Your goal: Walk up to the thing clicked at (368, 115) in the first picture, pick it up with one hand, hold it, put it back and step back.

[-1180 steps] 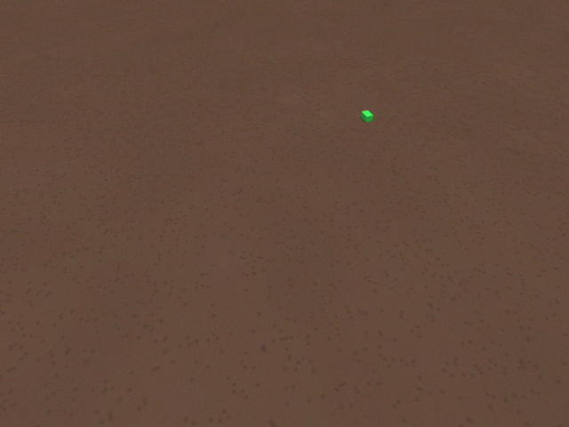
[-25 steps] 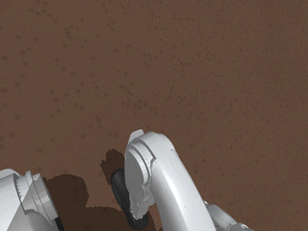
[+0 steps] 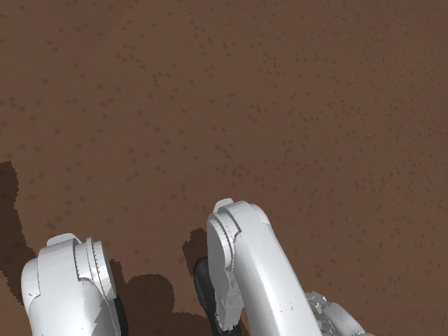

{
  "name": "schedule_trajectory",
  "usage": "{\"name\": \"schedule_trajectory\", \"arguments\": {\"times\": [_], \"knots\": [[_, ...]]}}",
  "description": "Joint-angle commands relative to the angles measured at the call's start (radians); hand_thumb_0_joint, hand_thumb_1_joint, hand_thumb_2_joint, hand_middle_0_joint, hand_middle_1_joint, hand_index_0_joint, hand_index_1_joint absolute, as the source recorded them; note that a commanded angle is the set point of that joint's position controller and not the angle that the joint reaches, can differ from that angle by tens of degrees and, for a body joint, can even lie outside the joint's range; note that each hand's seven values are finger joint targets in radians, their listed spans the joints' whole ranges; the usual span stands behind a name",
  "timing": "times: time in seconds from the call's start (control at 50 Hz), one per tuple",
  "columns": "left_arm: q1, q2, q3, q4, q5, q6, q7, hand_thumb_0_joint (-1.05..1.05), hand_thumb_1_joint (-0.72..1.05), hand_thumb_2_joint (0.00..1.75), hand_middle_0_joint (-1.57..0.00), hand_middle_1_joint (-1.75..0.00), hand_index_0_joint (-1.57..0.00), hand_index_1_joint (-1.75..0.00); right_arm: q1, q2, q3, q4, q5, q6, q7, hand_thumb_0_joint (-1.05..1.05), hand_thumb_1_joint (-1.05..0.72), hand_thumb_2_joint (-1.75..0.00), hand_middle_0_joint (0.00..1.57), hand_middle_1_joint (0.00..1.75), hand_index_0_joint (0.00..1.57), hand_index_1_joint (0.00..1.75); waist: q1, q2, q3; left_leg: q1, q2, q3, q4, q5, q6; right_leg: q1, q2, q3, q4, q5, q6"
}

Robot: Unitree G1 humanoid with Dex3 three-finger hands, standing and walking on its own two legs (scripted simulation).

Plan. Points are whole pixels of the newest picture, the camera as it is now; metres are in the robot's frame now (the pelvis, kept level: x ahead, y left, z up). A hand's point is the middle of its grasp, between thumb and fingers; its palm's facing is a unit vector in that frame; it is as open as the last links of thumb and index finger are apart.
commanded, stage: settle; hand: left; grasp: from above
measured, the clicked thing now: out of the picture +0.45 +0.36 -0.21
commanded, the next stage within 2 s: lift in 0.28 s
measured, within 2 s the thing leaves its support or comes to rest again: neither
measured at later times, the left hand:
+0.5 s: hand out of the picture +0.43 +0.36 -0.11, palm faces -0.44 -0.06 -0.89, open 7.5 cm
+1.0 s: hand out of the picture +0.37 +0.36 +0.02, palm faces -0.45 -0.11 -0.88, open 7.5 cm
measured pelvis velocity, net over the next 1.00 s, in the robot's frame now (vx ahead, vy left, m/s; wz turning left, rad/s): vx -0.01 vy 0.00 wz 0.12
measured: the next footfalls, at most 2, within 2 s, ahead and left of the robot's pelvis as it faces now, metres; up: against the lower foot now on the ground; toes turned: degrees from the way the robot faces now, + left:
none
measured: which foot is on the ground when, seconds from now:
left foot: down 0.00-1.00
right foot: down 0.00-1.00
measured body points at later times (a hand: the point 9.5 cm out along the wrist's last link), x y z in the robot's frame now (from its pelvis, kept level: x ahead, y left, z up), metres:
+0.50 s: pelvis -0.01 +0.00 +0.03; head +0.22 +0.10 +0.40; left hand +0.45 +0.36 -0.06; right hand +0.08 -0.27 -0.07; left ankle +0.07 +0.12 -0.28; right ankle +0.10 -0.11 -0.28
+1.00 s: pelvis -0.01 +0.00 +0.11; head +0.18 +0.07 +0.51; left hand +0.39 +0.36 +0.07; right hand +0.13 -0.25 -0.01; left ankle +0.07 +0.12 -0.28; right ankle +0.10 -0.11 -0.28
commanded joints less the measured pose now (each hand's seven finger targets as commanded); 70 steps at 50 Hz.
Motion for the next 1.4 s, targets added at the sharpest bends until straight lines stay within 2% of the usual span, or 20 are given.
{"name": "schedule_trajectory", "arguments": {"times": [0.0, 0.14, 0.16, 0.18, 0.26, 0.38, 0.4, 0.42, 0.48, 0.58, 0.64, 0.72, 0.78, 0.9, 1.0, 1.06, 1.2, 1.26, 1.34, 1.38], "knots": [[-0.289, 0.217, 0.006, -0.153, -0.029, 0.003, -0.023, 0.0, 0.91, 0.09, -1.27, -0.07, -1.29, -0.05, 0.198, -0.263, -0.1, -0.012, 0.022, 0.021, -0.018, 0.0, -0.91, -0.9, 0.2, 0.3, 0.2, 0.3, -0.018, 0.332, -0.63, 0.465, -0.007, 0.066, -0.262, 0.15, 0.003, 0.327, 0.036, -0.004, -0.252, 0.218, -0.045], [-0.322, 0.241, 0.028, -0.232, -0.027, -0.021, -0.071, 0.0, 0.87, 0.08, -1.25, -0.05, -1.26, -0.04, 0.208, -0.249, -0.112, -0.022, 0.035, 0.061, -0.055, 0.0, -0.91, -0.9, 0.2, 0.3, 0.2, 0.3, 0.007, 0.334, -0.695, 0.507, -0.017, 0.081, -0.28, 0.167, -0.001, 0.348, 0.028, 0.011, -0.272, 0.207, -0.053], [-0.314, 0.25, 0.035, -0.239, -0.024, -0.023, -0.072, 0.0, 0.87, 0.09, -1.25, -0.05, -1.26, -0.04, 0.2, -0.25, -0.116, -0.021, 0.039, 0.066, -0.061, 0.0, -0.91, -0.9, 0.2, 0.3, 0.2, 0.3, 0.02, 0.357, -0.696, 0.52, -0.02, 0.087, -0.288, 0.17, -0.003, 0.331, 0.023, 0.012, -0.273, 0.209, -0.055], [-0.315, 0.247, 0.034, -0.24, -0.023, -0.024, -0.074, 0.0, 0.89, 0.06, -1.24, -0.07, -1.27, -0.04, 0.208, -0.255, -0.119, -0.021, 0.039, 0.07, -0.065, 0.0, -0.91, -0.9, 0.2, 0.3, 0.2, 0.3, 0.014, 0.368, -0.673, 0.529, -0.023, 0.083, -0.298, 0.171, -0.005, 0.322, 0.019, 0.007, -0.274, 0.214, -0.057], [-0.318, 0.244, 0.037, -0.276, -0.021, -0.024, -0.085, 0.0, 0.85, 0.15, -1.25, -0.06, -1.25, -0.06, 0.21, -0.246, -0.129, -0.02, 0.047, 0.089, -0.081, 0.0, -0.91, -0.9, 0.2, 0.3, 0.2, 0.3, 0.035, 0.41, -0.723, 0.598, -0.021, 0.076, -0.335, 0.185, -0.012, 0.302, 0.014, 0.007, -0.264, 0.223, -0.063], [-0.333, 0.209, 0.011, -0.292, -0.025, -0.012, -0.099, 0.0, 0.92, 0.11, -1.3, -0.1, -1.32, -0.08, 0.236, -0.232, -0.139, -0.008, 0.056, 0.11, -0.099, 0.0, -0.94, -0.91, 0.2, 0.3, 0.2, 0.3, 0.024, 0.385, -0.736, 0.612, -0.024, 0.089, -0.356, 0.189, -0.002, 0.315, 0.013, 0.015, -0.294, 0.232, -0.056], [-0.315, 0.196, 0.003, -0.272, -0.03, -0.008, -0.106, 0.0, 0.93, 0.18, -1.3, -0.09, -1.31, -0.08, 0.243, -0.23, -0.141, -0.005, 0.057, 0.111, -0.099, 0.0, -0.91, -0.91, 0.2, 0.3, 0.2, 0.3, 0.018, 0.376, -0.726, 0.609, -0.025, 0.093, -0.354, 0.203, -0.001, 0.326, 0.012, 0.017, -0.3, 0.243, -0.055], [-0.307, 0.215, 0.022, -0.279, -0.035, -0.005, -0.108, 0.0, 0.94, 0.19, -1.3, -0.11, -1.31, -0.1, 0.246, -0.234, -0.144, -0.011, 0.057, 0.114, -0.101, 0.0, -0.91, -0.91, 0.2, 0.3, 0.2, 0.3, 0.032, 0.358, -0.729, 0.591, -0.029, 0.099, -0.356, 0.198, 0.002, 0.334, 0.011, 0.02, -0.314, 0.235, -0.056], [-0.292, 0.202, 0.024, -0.31, -0.06, 0.007, -0.133, 0.0, 0.93, 0.19, -1.3, -0.1, -1.31, -0.09, 0.249, -0.232, -0.159, -0.015, 0.064, 0.117, -0.106, 0.0, -0.91, -0.91, 0.2, 0.3, 0.2, 0.3, 0.046, 0.385, -0.733, 0.63, -0.032, 0.091, -0.401, 0.171, -0.005, 0.325, 0.005, 0.021, -0.323, 0.206, -0.063], [-0.24, 0.195, 0.032, -0.407, -0.097, 0.03, -0.186, 0.0, 0.93, 0.19, -1.3, -0.11, -1.31, -0.09, 0.259, -0.217, -0.186, -0.022, 0.087, 0.131, -0.111, 0.0, -0.91, -0.91, 0.2, 0.3, 0.2, 0.3, 0.087, 0.383, -0.832, 0.715, -0.03, 0.1, -0.449, 0.208, 0.003, 0.385, 0.003, 0.043, -0.352, 0.239, -0.055], [-0.204, 0.171, 0.027, -0.444, -0.113, 0.032, -0.211, 0.0, 0.95, 0.21, -1.34, -0.08, -1.34, -0.07, 0.256, -0.209, -0.197, -0.028, 0.095, 0.14, -0.118, 0.0, -0.92, -0.91, 0.2, 0.3, 0.2, 0.3, 0.081, 0.327, -0.787, 0.676, -0.037, 0.115, -0.457, 0.187, 0.009, 0.394, 0.001, 0.056, -0.398, 0.211, -0.059], [-0.191, 0.159, 0.036, -0.558, -0.144, 0.027, -0.239, 0.0, 0.93, 0.22, -1.33, -0.06, -1.32, -0.06, 0.248, -0.191, -0.218, -0.038, 0.113, 0.148, -0.129, 0.0, -0.91, -0.91, 0.2, 0.3, 0.2, 0.3, 0.113, 0.331, -0.819, 0.713, -0.034, 0.116, -0.533, 0.126, 0.012, 0.431, -0.002, 0.076, -0.435, 0.172, -0.057], [-0.128, 0.108, 0.016, -0.583, -0.167, 0.028, -0.258, 0.0, 0.93, 0.22, -1.32, -0.08, -1.32, -0.08, 0.243, -0.184, -0.225, -0.045, 0.125, 0.149, -0.139, 0.0, -0.91, -0.9, 0.2, 0.3, 0.2, 0.3, 0.114, 0.303, -0.801, 0.738, -0.033, 0.105, -0.579, 0.11, 0.013, 0.442, -0.004, 0.078, -0.464, 0.168, -0.055], [-0.065, 0.09, 0.016, -0.695, -0.203, 0.03, -0.293, 0.0, 0.94, 0.2, -1.3, -0.11, -1.31, -0.1, 0.228, -0.172, -0.24, -0.065, 0.148, 0.15, -0.167, 0.0, -0.91, -0.9, 0.2, 0.3, 0.2, 0.3, 0.131, 0.262, -0.803, 0.826, -0.028, 0.089, -0.682, 0.065, 0.015, 0.524, -0.005, 0.09, -0.548, 0.145, -0.05], [0.011, 0.085, 0.028, -0.8, -0.232, 0.044, -0.308, 0.0, 0.92, 0.22, -1.28, -0.12, -1.29, -0.12, 0.218, -0.155, -0.244, -0.076, 0.161, 0.15, -0.188, 0.0, -0.91, -0.9, 0.2, 0.3, 0.2, 0.3, 0.153, 0.232, -0.863, 0.948, -0.032, 0.117, -0.731, 0.187, 0.018, 0.665, -0.007, 0.112, -0.647, 0.22, -0.046], [0.064, 0.059, 0.019, -0.832, -0.233, 0.054, -0.313, 0.0, 0.91, 0.22, -1.27, -0.13, -1.28, -0.12, 0.198, -0.145, -0.249, -0.077, 0.167, 0.151, -0.201, 0.0, -0.9, -0.9, 0.2, 0.3, 0.2, 0.3, 0.155, 0.244, -0.821, 1.007, -0.028, 0.112, -0.796, 0.205, 0.015, 0.71, -0.008, 0.113, -0.692, 0.234, -0.045], [0.197, -0.019, -0.008, -0.877, -0.242, 0.103, -0.312, 0.0, 0.9, 0.22, -1.25, -0.14, -1.26, -0.13, 0.151, -0.132, -0.249, -0.082, 0.19, 0.147, -0.234, 0.0, -0.89, -0.9, 0.2, 0.3, 0.2, 0.3, 0.168, 0.247, -0.715, 1.191, -0.016, 0.06, -1.052, 0.101, 0.0, 0.852, -0.007, 0.111, -0.844, 0.18, -0.039], [0.265, -0.053, -0.03, -0.925, -0.246, 0.121, -0.314, 0.0, 0.89, 0.24, -1.24, -0.16, -1.25, -0.15, 0.14, -0.115, -0.246, -0.081, 0.197, 0.14, -0.246, 0.0, -0.9, -0.9, 0.2, 0.3, 0.2, 0.3, 0.173, 0.217, -0.708, 1.273, -0.019, 0.08, -1.109, 0.147, -0.001, 0.953, -0.005, 0.121, -0.933, 0.203, -0.04], [0.268, -0.102, -0.062, -0.923, -0.257, 0.13, -0.305, 0.0, 0.92, 0.23, -1.28, -0.15, -1.29, -0.14, 0.133, -0.096, -0.238, -0.057, 0.2, 0.12, -0.263, 0.0, -0.9, -0.9, 0.2, 0.3, 0.2, 0.3, 0.152, 0.195, -0.597, 1.324, -0.018, 0.097, -1.191, 0.158, -0.003, 1.036, -0.005, 0.136, -1.036, 0.211, -0.037], [0.275, -0.099, -0.063, -0.898, -0.239, 0.128, -0.289, 0.0, 0.9, 0.23, -1.26, -0.15, -1.27, -0.14, 0.127, -0.095, -0.235, -0.052, 0.204, 0.109, -0.272, 0.0, -0.9, -0.9, 0.2, 0.3, 0.2, 0.3, 0.16, 0.2, -0.559, 1.372, -0.015, 0.083, -1.262, 0.118, -0.007, 1.068, -0.004, 0.136, -1.081, 0.191, -0.038]]}}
